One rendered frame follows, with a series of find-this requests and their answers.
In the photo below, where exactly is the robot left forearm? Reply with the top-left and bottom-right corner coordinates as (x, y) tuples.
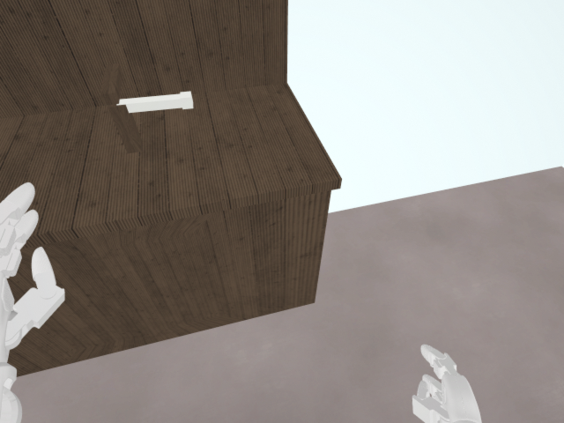
(0, 362), (22, 423)

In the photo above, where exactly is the robot left hand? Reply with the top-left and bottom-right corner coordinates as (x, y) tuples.
(0, 182), (65, 363)

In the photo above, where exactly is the counter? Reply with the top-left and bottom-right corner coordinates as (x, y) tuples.
(0, 0), (342, 377)

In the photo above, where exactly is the tap lever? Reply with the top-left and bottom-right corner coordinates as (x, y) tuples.
(116, 91), (193, 113)

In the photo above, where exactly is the robot right hand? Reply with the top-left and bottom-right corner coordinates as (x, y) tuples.
(412, 345), (482, 423)

